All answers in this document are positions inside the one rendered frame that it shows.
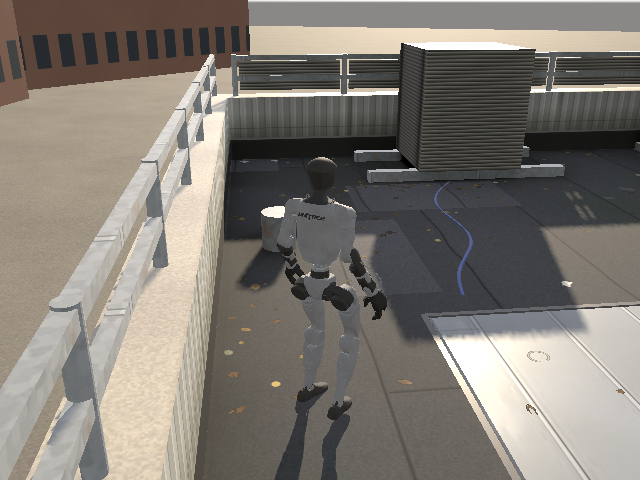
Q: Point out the robot right upper arm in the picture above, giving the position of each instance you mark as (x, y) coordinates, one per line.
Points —
(346, 216)

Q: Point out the robot left upper arm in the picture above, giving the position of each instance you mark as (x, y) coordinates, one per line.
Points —
(285, 238)

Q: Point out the right robot hand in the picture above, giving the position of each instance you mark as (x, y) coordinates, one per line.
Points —
(379, 303)

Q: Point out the left robot hand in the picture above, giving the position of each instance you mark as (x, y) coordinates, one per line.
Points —
(290, 272)

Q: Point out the humanoid robot torso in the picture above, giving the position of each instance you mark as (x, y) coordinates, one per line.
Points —
(318, 235)

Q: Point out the robot left forearm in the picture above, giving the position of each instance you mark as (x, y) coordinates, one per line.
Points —
(288, 256)

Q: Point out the robot right forearm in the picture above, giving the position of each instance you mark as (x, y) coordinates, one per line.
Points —
(361, 274)

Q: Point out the robot right foot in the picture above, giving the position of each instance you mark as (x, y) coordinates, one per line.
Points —
(335, 412)

